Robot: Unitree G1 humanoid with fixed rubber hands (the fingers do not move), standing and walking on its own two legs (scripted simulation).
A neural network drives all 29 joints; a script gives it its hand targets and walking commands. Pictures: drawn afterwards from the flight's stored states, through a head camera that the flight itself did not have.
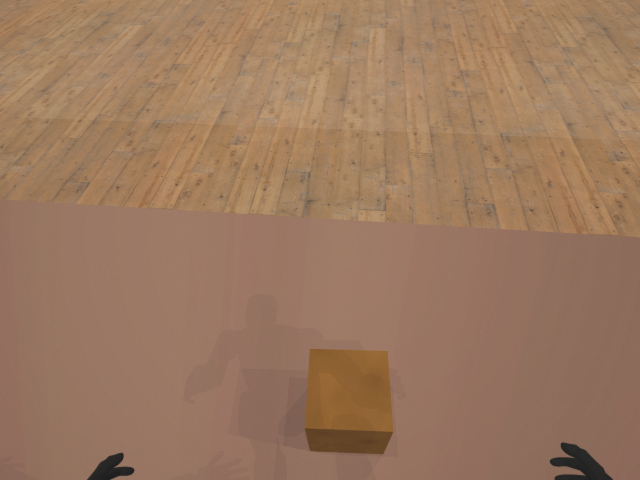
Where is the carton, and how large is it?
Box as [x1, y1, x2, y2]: [305, 349, 392, 453]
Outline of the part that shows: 310,349 305,417 305,431 310,450 383,453 392,433 387,351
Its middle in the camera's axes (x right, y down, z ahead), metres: +0.08 +0.46 +1.09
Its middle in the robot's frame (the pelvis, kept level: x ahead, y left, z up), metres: +0.40 -0.04 -0.66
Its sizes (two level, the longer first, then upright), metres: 0.210 0.200 0.250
